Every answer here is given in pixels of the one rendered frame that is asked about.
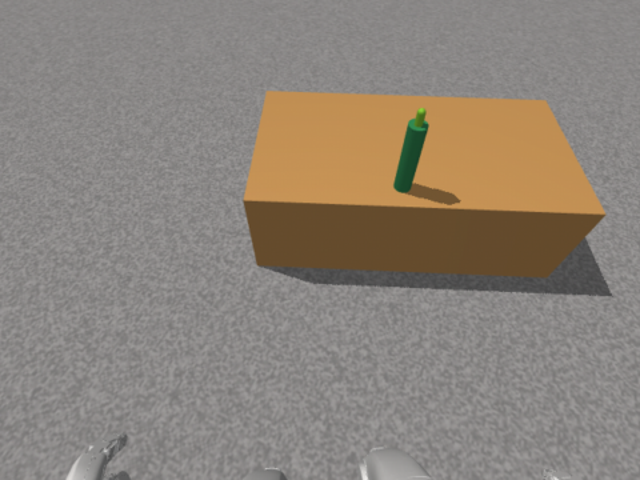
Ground left robot hand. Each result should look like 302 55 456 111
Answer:
66 433 131 480

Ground bottle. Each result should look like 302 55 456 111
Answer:
394 108 429 193

